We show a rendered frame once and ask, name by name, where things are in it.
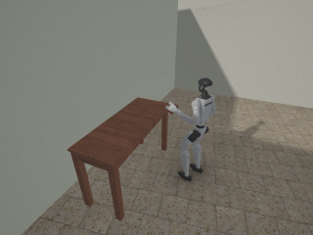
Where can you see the table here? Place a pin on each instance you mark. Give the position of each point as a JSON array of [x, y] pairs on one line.
[[109, 145]]

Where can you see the robot right upper arm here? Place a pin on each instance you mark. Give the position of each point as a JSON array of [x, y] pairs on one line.
[[212, 111]]

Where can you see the robot right shin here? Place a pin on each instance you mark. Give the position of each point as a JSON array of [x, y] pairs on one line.
[[197, 157]]

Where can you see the robot left forearm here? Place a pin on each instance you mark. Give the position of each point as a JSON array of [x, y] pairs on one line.
[[186, 118]]

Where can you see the robot shin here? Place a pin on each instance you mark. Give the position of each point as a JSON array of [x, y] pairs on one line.
[[197, 157], [185, 163]]

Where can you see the robot left shin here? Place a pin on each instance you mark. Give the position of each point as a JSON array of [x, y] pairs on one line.
[[185, 163]]

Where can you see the robot left hand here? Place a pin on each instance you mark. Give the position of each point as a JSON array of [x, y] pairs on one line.
[[172, 108]]

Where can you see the robot left upper arm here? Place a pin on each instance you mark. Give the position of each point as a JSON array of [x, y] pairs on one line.
[[196, 109]]

